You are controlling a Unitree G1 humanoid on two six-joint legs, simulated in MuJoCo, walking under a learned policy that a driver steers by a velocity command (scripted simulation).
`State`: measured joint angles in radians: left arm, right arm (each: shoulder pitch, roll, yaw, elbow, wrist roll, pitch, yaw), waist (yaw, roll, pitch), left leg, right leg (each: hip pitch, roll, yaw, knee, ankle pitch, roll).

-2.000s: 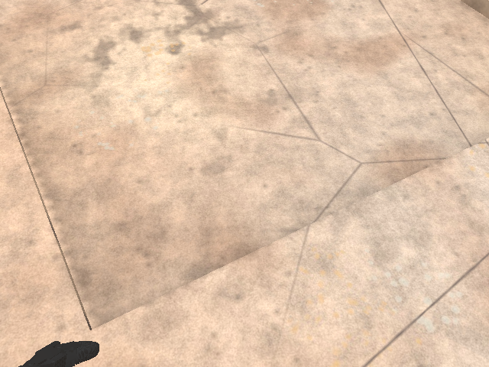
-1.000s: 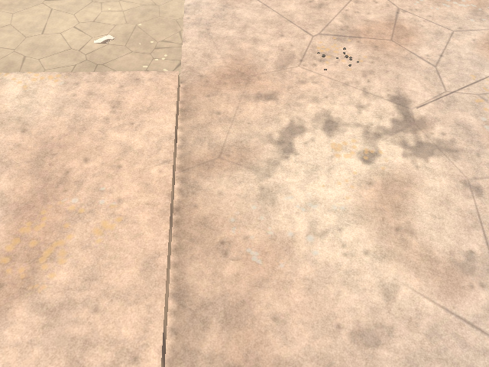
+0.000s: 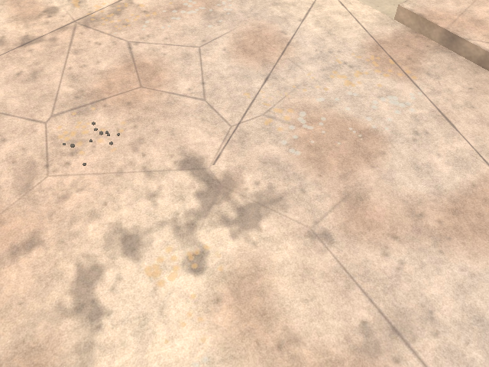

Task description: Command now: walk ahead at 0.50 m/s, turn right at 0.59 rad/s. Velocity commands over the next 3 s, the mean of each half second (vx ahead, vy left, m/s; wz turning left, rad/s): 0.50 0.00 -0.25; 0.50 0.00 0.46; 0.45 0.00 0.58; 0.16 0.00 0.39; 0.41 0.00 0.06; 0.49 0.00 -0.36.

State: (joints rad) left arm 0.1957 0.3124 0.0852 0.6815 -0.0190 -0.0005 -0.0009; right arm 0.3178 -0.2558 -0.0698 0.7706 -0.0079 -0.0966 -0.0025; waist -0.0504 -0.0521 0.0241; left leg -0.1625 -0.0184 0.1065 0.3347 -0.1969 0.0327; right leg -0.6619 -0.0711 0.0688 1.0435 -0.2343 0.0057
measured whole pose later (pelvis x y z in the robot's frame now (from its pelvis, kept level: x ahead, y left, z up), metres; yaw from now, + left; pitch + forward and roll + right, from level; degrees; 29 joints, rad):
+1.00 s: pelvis +0.57 -0.03 +0.00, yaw +12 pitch +1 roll +0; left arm 0.13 0.29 0.06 0.73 0.01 -0.11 0.00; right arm 0.29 -0.28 -0.07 0.74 0.01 -0.05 0.02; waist -0.04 -0.02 0.05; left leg -0.26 -0.12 -0.04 0.40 -0.16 0.11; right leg -0.56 -0.08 0.07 1.07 -0.33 0.02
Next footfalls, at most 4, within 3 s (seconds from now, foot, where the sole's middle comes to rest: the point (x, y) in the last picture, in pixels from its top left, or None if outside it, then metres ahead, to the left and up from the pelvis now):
0.26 right None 0.30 -0.17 -0.78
0.80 left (222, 318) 0.62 0.04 -0.78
1.26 right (262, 225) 0.93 -0.09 -0.78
1.74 left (169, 221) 0.96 0.21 -0.78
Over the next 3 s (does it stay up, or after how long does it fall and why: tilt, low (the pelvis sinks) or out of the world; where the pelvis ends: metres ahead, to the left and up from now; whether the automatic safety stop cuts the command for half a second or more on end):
stays up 1.27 0.37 -0.01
